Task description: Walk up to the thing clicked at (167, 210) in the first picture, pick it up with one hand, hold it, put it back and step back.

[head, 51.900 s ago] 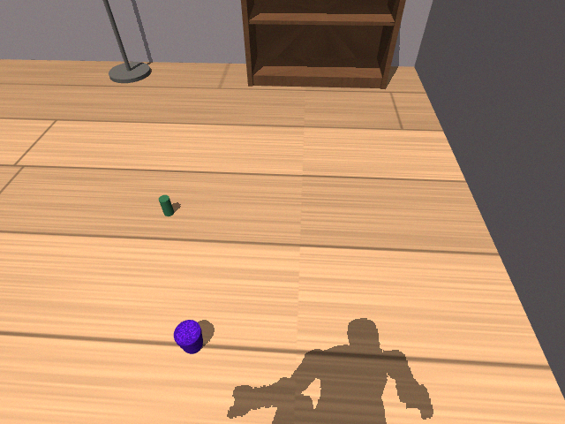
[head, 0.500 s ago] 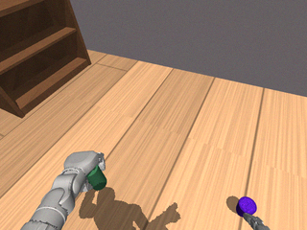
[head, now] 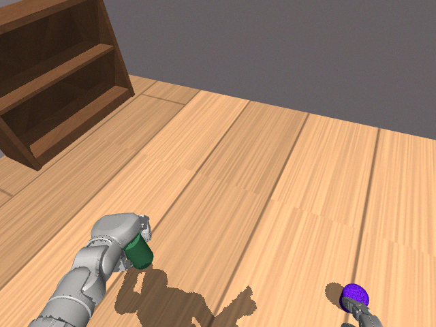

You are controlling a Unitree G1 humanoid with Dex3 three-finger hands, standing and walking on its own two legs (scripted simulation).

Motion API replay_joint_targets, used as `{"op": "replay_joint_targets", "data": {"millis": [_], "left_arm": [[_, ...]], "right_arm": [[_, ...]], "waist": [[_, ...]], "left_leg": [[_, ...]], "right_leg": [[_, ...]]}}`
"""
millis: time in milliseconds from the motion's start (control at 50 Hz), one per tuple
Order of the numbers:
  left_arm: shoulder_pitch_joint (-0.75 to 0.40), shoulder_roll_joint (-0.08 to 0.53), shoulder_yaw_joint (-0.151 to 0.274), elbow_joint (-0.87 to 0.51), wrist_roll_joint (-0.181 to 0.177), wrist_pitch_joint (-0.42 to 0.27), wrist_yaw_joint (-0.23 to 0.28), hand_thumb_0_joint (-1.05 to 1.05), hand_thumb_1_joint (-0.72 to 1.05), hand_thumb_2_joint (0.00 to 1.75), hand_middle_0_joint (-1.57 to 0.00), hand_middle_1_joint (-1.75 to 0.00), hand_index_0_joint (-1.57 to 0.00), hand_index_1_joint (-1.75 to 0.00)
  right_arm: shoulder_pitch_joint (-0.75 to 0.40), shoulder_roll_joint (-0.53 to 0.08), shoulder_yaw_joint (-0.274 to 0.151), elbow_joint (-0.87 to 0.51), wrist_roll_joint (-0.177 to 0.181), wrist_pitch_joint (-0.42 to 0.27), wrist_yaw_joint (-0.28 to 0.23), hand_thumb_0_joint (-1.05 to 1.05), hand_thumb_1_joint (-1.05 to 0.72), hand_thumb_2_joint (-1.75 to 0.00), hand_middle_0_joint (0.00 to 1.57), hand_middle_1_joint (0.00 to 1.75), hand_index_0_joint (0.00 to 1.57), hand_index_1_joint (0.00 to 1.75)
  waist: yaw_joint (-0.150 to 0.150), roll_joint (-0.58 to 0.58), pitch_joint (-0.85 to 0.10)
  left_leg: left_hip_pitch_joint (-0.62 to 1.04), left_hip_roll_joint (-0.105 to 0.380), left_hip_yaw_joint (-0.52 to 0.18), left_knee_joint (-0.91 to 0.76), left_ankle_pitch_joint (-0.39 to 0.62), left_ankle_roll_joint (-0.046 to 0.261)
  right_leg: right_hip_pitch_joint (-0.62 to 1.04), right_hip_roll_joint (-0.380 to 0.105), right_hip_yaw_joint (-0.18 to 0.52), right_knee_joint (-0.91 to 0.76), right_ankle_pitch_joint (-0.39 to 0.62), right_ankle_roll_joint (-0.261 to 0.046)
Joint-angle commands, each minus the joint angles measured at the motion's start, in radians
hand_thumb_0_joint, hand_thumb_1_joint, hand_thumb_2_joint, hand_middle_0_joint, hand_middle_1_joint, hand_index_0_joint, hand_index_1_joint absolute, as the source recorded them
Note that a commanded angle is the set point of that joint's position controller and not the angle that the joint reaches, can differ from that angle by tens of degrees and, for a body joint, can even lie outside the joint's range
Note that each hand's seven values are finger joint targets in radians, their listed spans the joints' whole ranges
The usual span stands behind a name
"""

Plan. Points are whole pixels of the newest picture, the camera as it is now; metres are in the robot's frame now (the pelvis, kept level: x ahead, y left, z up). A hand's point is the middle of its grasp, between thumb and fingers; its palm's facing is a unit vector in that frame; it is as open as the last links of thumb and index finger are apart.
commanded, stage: hold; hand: left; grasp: from above
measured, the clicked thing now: (135, 249) +0.31 +0.21 -0.05
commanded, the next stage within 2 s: crouch in 0.44 s
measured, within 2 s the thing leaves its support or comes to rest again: neither
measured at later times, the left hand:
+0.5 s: hand (125, 248) +0.30 +0.22 -0.02, palm faces -0.44 -0.06 -0.90, open 8.4 cm
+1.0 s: hand (137, 264) +0.31 +0.23 -0.13, palm faces -0.45 +0.01 -0.90, open 8.3 cm
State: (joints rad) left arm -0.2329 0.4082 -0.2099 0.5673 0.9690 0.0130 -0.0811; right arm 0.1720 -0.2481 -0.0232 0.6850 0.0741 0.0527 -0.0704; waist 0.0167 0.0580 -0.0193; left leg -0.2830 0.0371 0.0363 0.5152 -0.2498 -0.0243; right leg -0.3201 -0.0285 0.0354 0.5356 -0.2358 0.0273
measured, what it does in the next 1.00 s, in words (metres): stands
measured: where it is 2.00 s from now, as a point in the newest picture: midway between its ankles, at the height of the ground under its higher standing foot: outside the picture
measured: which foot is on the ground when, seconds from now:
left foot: down 0.00-1.00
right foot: down 0.00-1.00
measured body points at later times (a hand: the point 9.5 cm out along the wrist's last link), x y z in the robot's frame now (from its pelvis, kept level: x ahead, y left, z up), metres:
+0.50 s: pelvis +0.01 +0.00 +0.00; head +0.01 -0.03 +0.45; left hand +0.32 +0.22 +0.03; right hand +0.16 -0.25 -0.12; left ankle +0.01 +0.14 -0.73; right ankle +0.03 -0.14 -0.73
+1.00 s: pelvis -0.01 +0.00 -0.04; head +0.05 +0.00 +0.40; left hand +0.33 +0.23 -0.08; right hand +0.11 -0.27 -0.16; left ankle +0.01 +0.14 -0.73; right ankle +0.03 -0.14 -0.73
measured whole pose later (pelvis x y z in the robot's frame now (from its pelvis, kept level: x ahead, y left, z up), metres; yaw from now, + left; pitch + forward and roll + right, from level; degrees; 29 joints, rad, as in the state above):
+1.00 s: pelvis -0.01 +0.00 -0.04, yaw +1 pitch +12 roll +0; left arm -0.44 0.38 -0.18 1.00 1.12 -0.07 0.23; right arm 0.19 -0.26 -0.06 0.71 0.02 0.06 -0.03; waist -0.04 0.00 -0.08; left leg -0.71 0.04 0.00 0.87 -0.37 -0.03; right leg -0.72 -0.02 0.01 0.86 -0.35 0.03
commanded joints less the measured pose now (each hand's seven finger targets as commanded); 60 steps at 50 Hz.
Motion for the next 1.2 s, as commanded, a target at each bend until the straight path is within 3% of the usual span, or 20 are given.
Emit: {"op": "replay_joint_targets", "data": {"millis": [0, 40, 100, 160, 240, 280, 400, 440, 500, 520, 540, 620, 700, 760, 780, 860, 980, 1120, 1140, 1180], "left_arm": [[-0.341, 0.206, 0.102, -0.219, 0.001, -0.008, 0.036, 0.00, 0.43, 0.79, -0.76, -0.93, -0.81, -0.87], [-0.347, 0.229, 0.123, -0.203, 0.002, -0.007, 0.039, 0.00, 0.42, 0.78, -0.74, -0.95, -0.80, -0.89], [-0.319, 0.194, 0.097, -0.185, 0.007, -0.005, 0.037, 0.00, 0.44, 0.78, -0.75, -0.95, -0.81, -0.89], [-0.311, 0.219, 0.123, -0.201, 0.007, -0.008, 0.045, 0.00, 0.43, 0.79, -0.76, -0.94, -0.81, -0.88], [-0.362, 0.223, 0.123, -0.206, 0.012, -0.018, 0.049, 0.00, 0.42, 0.80, -0.75, -0.95, -0.81, -0.89], [-0.317, 0.186, 0.098, -0.177, 0.004, -0.017, 0.049, 0.00, 0.41, 0.79, -0.74, -0.94, -0.80, -0.88], [-0.344, 0.220, 0.122, -0.188, 0.004, -0.017, 0.058, 0.00, 0.43, 0.76, -0.75, -0.94, -0.81, -0.87], [-0.353, 0.203, 0.105, -0.160, 0.007, -0.018, 0.057, 0.00, 0.43, 0.77, -0.75, -0.94, -0.81, -0.88], [-0.315, 0.202, 0.109, -0.165, 0.001, -0.021, 0.054, 0.00, 0.44, 0.77, -0.75, -0.95, -0.81, -0.88], [-0.314, 0.183, 0.091, -0.155, 0.005, -0.019, 0.050, 0.00, 0.48, 0.69, -0.75, -1.00, -0.84, -0.91], [-0.290, 0.198, 0.107, -0.164, 0.005, -0.021, 0.050, 0.00, 0.40, 0.73, -0.67, -0.94, -0.76, -0.87], [-0.273, 0.189, 0.109, -0.114, 0.017, -0.031, 0.063, 0.00, 0.42, 0.80, -0.74, -0.96, -0.80, -0.90], [-0.316, 0.181, 0.109, -0.061, 0.042, -0.062, 0.112, 0.00, 0.43, 0.82, -0.76, -0.94, -0.81, -0.89], [-0.347, 0.172, 0.117, 0.035, 0.062, -0.086, 0.183, 0.00, 0.47, 0.80, -0.78, -0.95, -0.83, -0.90], [-0.354, 0.155, 0.100, 0.082, 0.080, -0.086, 0.205, 0.00, 0.46, 0.78, -0.77, -0.94, -0.83, -0.89], [-0.481, 0.156, 0.099, 0.175, 0.121, -0.092, 0.305, 0.00, 0.48, 0.82, -0.79, -0.98, -0.85, -0.92], [-0.608, 0.147, 0.103, 0.375, 0.175, -0.083, 0.425, 0.00, 0.52, 0.74, -0.80, -0.96, -0.88, -0.89], [-0.705, 0.183, 0.137, 0.487, 0.180, -0.061, 0.478, 0.00, 0.50, 0.76, -0.81, -0.93, -0.87, -0.87], [-0.726, 0.212, 0.155, 0.456, 0.178, -0.059, 0.482, 0.00, 0.50, 0.75, -0.80, -0.93, -0.87, -0.87], [-0.737, 0.217, 0.162, 0.458, 0.184, -0.051, 0.481, 0.00, 0.49, 0.76, -0.81, -0.91, -0.87, -0.86]], "right_arm": [[-0.095, -0.116, -0.039, -0.144, -0.003, -0.044, -0.006, 0.00, -0.91, -0.90, 0.20, 0.30, 0.20, 0.30], [-0.098, -0.115, -0.036, -0.142, -0.003, -0.043, -0.008, 0.00, -0.92, -0.91, 0.20, 0.30, 0.20, 0.30], [-0.098, -0.116, -0.038, -0.146, -0.002, -0.041, -0.006, 0.00, -0.91, -0.90, 0.20, 0.30, 0.20, 0.30], [-0.100, -0.116, -0.040, -0.145, -0.002, -0.038, -0.006, 0.00, -0.92, -0.91, 0.20, 0.30, 0.20, 0.30], [-0.089, -0.118, -0.042, -0.136, -0.005, -0.035, -0.007, 0.00, -0.92, -0.90, 0.20, 0.30, 0.20, 0.30], [-0.090, -0.120, -0.043, -0.140, -0.003, -0.034, -0.006, 0.00, -0.91, -0.90, 0.20, 0.30, 0.20, 0.30], [-0.083, -0.121, -0.047, -0.130, -0.004, -0.030, -0.007, 0.00, -0.91, -0.90, 0.20, 0.30, 0.20, 0.30], [-0.087, -0.119, -0.044, -0.135, -0.004, -0.029, -0.008, 0.00, -0.92, -0.90, 0.20, 0.30, 0.20, 0.30], [-0.091, -0.118, -0.047, -0.142, -0.004, -0.027, -0.006, 0.00, -0.91, -0.90, 0.20, 0.30, 0.20, 0.30], [-0.092, -0.117, -0.047, -0.144, -0.004, -0.027, -0.005, 0.00, -0.93, -0.92, 0.20, 0.30, 0.20, 0.30], [-0.088, -0.122, -0.050, -0.145, -0.004, -0.025, -0.005, 0.00, -0.89, -0.90, 0.20, 0.30, 0.20, 0.30], [-0.082, -0.119, -0.045, -0.143, -0.004, -0.020, -0.006, 0.00, -0.90, -0.90, 0.20, 0.30, 0.20, 0.30], [-0.064, -0.119, -0.046, -0.130, -0.011, -0.014, -0.004, 0.00, -0.90, -0.90, 0.20, 0.30, 0.20, 0.30], [-0.048, -0.120, -0.051, -0.106, -0.025, -0.010, 0.002, 0.00, -0.90, -0.90, 0.20, 0.30, 0.20, 0.30], [-0.037, -0.121, -0.056, -0.099, -0.028, -0.009, 0.005, 0.00, -0.90, -0.90, 0.20, 0.30, 0.20, 0.30], [0.020, -0.134, -0.076, -0.056, -0.048, -0.013, 0.021, 0.00, -0.90, -0.90, 0.20, 0.30, 0.20, 0.30], [0.085, -0.149, -0.099, -0.048, -0.071, -0.029, 0.042, 0.00, -0.91, -0.90, 0.20, 0.30, 0.20, 0.30], [0.141, -0.161, -0.111, -0.036, -0.093, -0.058, 0.039, 0.00, -0.91, -0.90, 0.20, 0.30, 0.20, 0.30], [0.146, -0.166, -0.115, -0.038, -0.095, -0.060, 0.038, 0.00, -0.91, -0.90, 0.20, 0.30, 0.20, 0.30], [0.157, -0.168, -0.115, -0.033, -0.100, -0.063, 0.036, 0.00, -0.91, -0.90, 0.20, 0.30, 0.20, 0.30]], "waist": [[0.002, -0.048, -0.242], [-0.001, -0.046, -0.232], [0.000, -0.048, -0.222], [0.010, -0.039, -0.241], [0.002, -0.019, -0.250], [-0.009, -0.048, -0.232], [0.007, -0.024, -0.257], [-0.007, -0.047, -0.226], [0.008, -0.046, -0.228], [-0.001, -0.061, -0.231], [0.007, -0.058, -0.231], [-0.005, -0.093, -0.197], [-0.024, -0.097, -0.178], [-0.042, -0.094, -0.161], [-0.054, -0.093, -0.168], [-0.072, -0.056, -0.286], [-0.099, -0.029, -0.405], [-0.122, 0.007, -0.575], [-0.112, 0.024, -0.629], [-0.127, 0.042, -0.680]], "left_leg": [[0.112, -0.052, 0.013, -0.066, 0.161, 0.036], [0.114, -0.051, 0.014, -0.069, 0.158, 0.035], [0.109, -0.048, 0.010, -0.078, 0.163, 0.033], [0.120, -0.052, 0.014, -0.075, 0.178, 0.033], [0.130, -0.046, 0.010, -0.076, 0.189, 0.031], [0.134, -0.044, 0.009, -0.079, 0.182, 0.033], [0.142, -0.045, 0.013, -0.075, 0.230, 0.031], [0.133, -0.044, 0.011, -0.080, 0.208, 0.032], [0.126, -0.047, 0.011, -0.083, 0.203, 0.032], [0.132, -0.048, 0.013, -0.080, 0.206, 0.035], [0.132, -0.048, 0.014, -0.081, 0.208, 0.034], [0.111, -0.050, 0.014, -0.074, 0.193, 0.038], [0.073, -0.055, 0.013, -0.054, 0.156, 0.036], [0.004, -0.056, 0.013, -0.005, 0.094, 0.034], [-0.015, -0.057, 0.013, 0.019, 0.089, 0.032], [-0.135, -0.055, 0.010, 0.185, 0.111, 0.021], [-0.432, -0.048, 0.004, 0.447, 0.010, 0.018], [-0.720, -0.047, -0.019, 0.672, -0.123, 0.028], [-0.728, -0.044, -0.022, 0.705, -0.116, 0.029], [-0.774, -0.040, -0.030, 0.762, -0.104, 0.028]], "right_leg": [[0.072, 0.046, -0.033, -0.096, 0.114, -0.025], [0.070, 0.047, -0.033, -0.103, 0.107, -0.024], [0.069, 0.050, -0.037, -0.098, 0.111, -0.030], [0.091, 0.046, -0.033, -0.100, 0.124, -0.029], [0.083, 0.051, -0.035, -0.094, 0.136, -0.032], [0.080, 0.052, -0.036, -0.099, 0.129, -0.031], [0.101, 0.051, -0.038, -0.095, 0.176, -0.031], [0.081, 0.052, -0.040, -0.103, 0.156, -0.030], [0.094, 0.049, -0.041, -0.107, 0.149, -0.030], [0.091, 0.047, -0.038, -0.107, 0.156, -0.028], [0.102, 0.046, -0.038, -0.109, 0.155, -0.029], [0.079, 0.045, -0.037, -0.110, 0.144, -0.026], [0.026, 0.042, -0.034, -0.091, 0.115, -0.027], [-0.046, 0.040, -0.034, -0.051, 0.059, -0.028], [-0.069, 0.038, -0.035, -0.030, 0.057, -0.030], [-0.192, 0.042, -0.033, 0.126, 0.086, -0.032], [-0.443, 0.043, -0.038, 0.368, 0.008, -0.041], [-0.678, 0.045, -0.058, 0.608, -0.116, -0.053], [-0.701, 0.044, -0.059, 0.643, -0.111, -0.055], [-0.760, 0.046, -0.065, 0.715, -0.104, -0.059]]}}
